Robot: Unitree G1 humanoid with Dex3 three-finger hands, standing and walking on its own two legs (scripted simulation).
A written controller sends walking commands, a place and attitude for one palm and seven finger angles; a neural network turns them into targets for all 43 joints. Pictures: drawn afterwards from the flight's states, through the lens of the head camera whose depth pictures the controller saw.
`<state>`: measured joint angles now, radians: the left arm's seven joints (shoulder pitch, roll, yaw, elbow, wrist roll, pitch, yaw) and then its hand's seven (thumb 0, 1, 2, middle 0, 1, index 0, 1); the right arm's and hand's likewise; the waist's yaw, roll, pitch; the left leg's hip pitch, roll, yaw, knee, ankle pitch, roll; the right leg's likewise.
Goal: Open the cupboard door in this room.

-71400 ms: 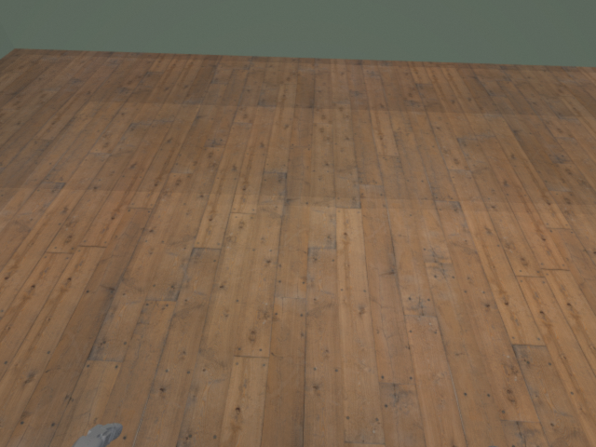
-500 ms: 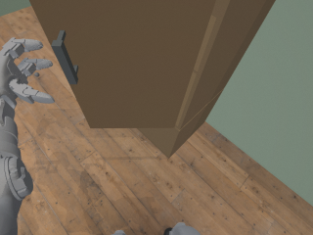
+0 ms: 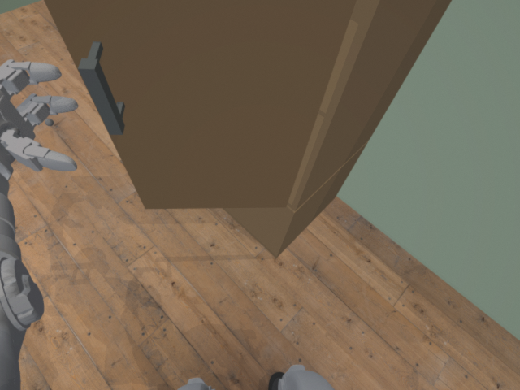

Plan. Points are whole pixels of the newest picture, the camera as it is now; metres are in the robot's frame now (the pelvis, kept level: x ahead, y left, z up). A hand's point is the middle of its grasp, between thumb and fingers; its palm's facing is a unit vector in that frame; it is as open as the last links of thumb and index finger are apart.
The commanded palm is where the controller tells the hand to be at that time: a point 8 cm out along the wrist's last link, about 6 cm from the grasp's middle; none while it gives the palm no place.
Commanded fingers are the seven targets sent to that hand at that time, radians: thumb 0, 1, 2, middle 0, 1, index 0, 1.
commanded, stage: slide the fingers in behind the handle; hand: left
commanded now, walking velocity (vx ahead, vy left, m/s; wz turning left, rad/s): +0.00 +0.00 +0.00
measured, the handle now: (107, 91) +0.53 +0.21 +0.12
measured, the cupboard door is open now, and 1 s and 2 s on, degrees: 47 47 48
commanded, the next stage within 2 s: close the thumb around the handle in 1.58 s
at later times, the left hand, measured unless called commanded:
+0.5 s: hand (86, 121) +0.47 +0.23 +0.11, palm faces -0.01 -1.00 +0.00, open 14.0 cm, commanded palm +0.45 +0.28 +0.12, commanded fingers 0.00 -0.50 0.30 -0.30 -1.20 -0.30 -1.20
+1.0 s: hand (104, 122) +0.46 +0.20 +0.12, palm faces -0.01 -1.00 +0.00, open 14.0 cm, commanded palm +0.44 +0.25 +0.12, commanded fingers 0.00 -0.50 0.30 -0.30 -1.20 -0.30 -1.20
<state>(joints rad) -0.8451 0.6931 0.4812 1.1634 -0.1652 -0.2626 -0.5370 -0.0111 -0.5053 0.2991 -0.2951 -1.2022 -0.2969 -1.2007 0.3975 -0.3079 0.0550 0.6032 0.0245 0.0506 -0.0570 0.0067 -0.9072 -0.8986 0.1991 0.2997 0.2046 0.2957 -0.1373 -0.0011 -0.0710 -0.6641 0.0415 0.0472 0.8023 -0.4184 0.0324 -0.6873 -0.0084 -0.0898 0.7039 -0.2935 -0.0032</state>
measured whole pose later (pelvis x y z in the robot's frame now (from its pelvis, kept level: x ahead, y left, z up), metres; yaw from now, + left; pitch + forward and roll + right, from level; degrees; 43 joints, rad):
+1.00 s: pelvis +0.00 -0.01 +0.00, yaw +0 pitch +13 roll -1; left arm -0.78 0.50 0.39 1.05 -0.16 -0.28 -0.34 -0.01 -0.50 0.30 -0.28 -1.20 -0.29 -1.20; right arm 0.38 -0.29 0.04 0.61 0.03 0.03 -0.04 0.01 -0.91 -0.90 0.20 0.30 0.20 0.30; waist -0.12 0.02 -0.08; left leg -0.58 0.05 0.05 0.76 -0.40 0.01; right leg -0.63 0.00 -0.08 0.70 -0.30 -0.02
